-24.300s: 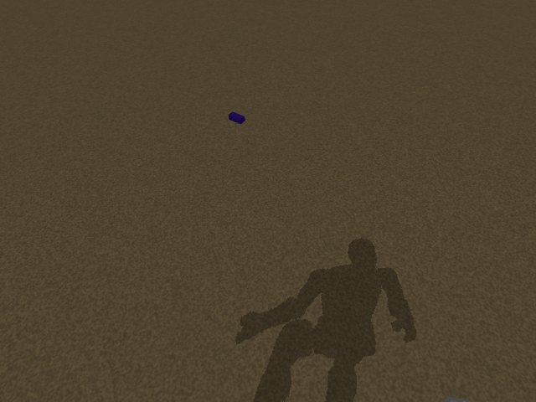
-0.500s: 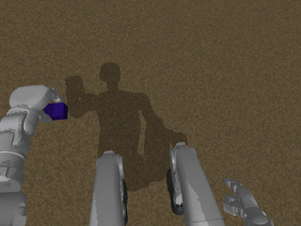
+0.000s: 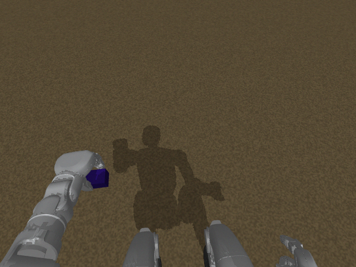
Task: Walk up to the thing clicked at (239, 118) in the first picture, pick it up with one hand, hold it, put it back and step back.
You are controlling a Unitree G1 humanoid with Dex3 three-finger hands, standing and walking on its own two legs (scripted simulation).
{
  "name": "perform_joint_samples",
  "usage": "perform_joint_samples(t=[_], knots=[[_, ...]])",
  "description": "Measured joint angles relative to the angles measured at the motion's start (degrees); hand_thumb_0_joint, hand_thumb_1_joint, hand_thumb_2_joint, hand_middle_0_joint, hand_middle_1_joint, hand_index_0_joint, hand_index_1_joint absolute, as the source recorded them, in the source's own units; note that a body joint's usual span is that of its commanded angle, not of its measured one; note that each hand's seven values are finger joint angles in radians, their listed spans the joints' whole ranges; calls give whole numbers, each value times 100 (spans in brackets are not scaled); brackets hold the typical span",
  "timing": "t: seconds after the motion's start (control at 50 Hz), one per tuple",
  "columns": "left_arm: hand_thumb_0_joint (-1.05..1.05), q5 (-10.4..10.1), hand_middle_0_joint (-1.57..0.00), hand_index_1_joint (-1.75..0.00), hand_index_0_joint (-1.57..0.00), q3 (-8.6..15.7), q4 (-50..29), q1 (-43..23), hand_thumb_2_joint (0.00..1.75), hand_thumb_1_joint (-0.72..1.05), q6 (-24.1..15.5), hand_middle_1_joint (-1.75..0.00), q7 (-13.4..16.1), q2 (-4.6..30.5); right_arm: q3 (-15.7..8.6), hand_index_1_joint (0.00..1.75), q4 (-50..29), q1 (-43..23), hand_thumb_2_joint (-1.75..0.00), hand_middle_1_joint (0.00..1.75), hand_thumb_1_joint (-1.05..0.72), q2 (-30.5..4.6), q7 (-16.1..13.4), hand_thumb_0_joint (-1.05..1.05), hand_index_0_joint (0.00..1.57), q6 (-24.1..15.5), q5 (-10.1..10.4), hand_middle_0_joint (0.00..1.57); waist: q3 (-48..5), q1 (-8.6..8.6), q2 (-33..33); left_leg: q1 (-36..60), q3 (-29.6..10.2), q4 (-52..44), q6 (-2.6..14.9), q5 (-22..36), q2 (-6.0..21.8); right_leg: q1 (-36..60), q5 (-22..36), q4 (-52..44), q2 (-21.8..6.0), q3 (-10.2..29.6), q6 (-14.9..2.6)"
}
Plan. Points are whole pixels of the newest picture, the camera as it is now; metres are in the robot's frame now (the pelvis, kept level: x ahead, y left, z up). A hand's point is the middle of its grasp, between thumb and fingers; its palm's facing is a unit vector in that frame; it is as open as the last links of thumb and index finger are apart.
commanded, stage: lift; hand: left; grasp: from above
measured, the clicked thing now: (90, 179) +0.36 +0.24 -0.12
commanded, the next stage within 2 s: hold in 0.30 s
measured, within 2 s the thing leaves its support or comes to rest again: neither
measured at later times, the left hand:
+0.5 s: hand (77, 164) +0.35 +0.23 +0.00, palm faces -0.45 -0.06 -0.89, open 7.0 cm
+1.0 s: hand (77, 152) +0.36 +0.22 +0.04, palm faces -0.45 -0.04 -0.89, open 7.0 cm
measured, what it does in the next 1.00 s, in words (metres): rises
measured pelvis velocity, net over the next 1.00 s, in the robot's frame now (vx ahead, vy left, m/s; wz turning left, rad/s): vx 0.05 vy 0.00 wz -0.02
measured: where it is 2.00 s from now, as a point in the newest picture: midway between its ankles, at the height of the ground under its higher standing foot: outside the picture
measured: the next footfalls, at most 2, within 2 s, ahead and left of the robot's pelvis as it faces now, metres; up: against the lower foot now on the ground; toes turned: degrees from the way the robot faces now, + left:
none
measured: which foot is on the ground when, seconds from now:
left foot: down 0.00-1.00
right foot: down 0.00-1.00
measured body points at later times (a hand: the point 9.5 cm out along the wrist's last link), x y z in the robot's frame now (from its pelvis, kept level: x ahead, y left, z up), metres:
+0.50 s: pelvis +0.03 +0.01 +0.07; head +0.07 +0.00 +0.51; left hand +0.37 +0.23 +0.05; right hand +0.13 -0.26 -0.06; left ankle +0.05 +0.12 -0.64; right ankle +0.07 -0.14 -0.64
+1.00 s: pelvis +0.05 +0.00 +0.08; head +0.08 -0.02 +0.53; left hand +0.38 +0.22 +0.09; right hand +0.18 -0.26 -0.04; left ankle +0.05 +0.12 -0.64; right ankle +0.07 -0.14 -0.64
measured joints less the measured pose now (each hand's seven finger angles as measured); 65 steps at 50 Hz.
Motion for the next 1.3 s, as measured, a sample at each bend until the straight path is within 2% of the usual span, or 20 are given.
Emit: perform_joint_samples(t=[0.2, 0.4, 0.56, 0.74, 1.06, 1.3], knots=[[1, 3, -91, -16, -98, -169, 240, -25, 0, 50, 186, -26, 117, -246, -59, 30, 74, 95, -90, 30, -91, 25, 15, 1, 20, -37, -8, 20, 193, 56, -35, 1162, 124, -1097, 12, 327, -2, 1115, 325, -1054, -3, 77, 7], [1, -86, -89, -17, -97, -318, 3, 161, 0, 50, 295, -29, -24, -312, -62, 30, 76, 46, -90, 30, -91, 85, 30, 1, 20, 16, 6, 20, 324, 170, -43, 1975, 231, -1898, 40, 548, -33, 1893, 550, -1827, -32, 151, 33], [1, -57, -88, -17, -97, -434, -112, 216, 0, 51, 357, -30, -188, -355, -58, 30, 83, -32, -90, 30, -91, 92, 39, 1, 20, 98, 25, 20, 327, 246, -33, 2502, 278, -2344, 55, 634, -55, 2402, 632, -2253, -53, 181, 49], [1, -54, -89, -17, -98, -452, -487, 369, 0, 50, 282, -30, -532, -310, -74, 30, -70, -57, -90, 30, -90, 50, 54, 1, 20, 181, 59, 20, 365, 312, -16, 2931, 339, -2723, 51, 709, -65, 2783, 691, -2573, -60, 228, 44], [1, -18, -89, -17, -98, -456, -930, 571, 0, 50, 282, -30, -745, -348, -105, 30, -180, -111, -90, 30, -91, -6, 58, 1, 20, 356, 97, 20, 451, 389, 8, 3419, 355, -3164, 5, 851, -77, 3191, 743, -2845, -67, 233, 1], [1, -69, -89, -17, -98, -512, -1101, 654, 0, 50, 318, -30, -873, -371, -79, 30, -258, -178, -90, 30, -91, -27, 35, 1, 20, 442, 122, 20, 518, 435, 36, 3733, 375, -3465, -32, 1006, -69, 3445, 847, -3039, -53, 248, -37]])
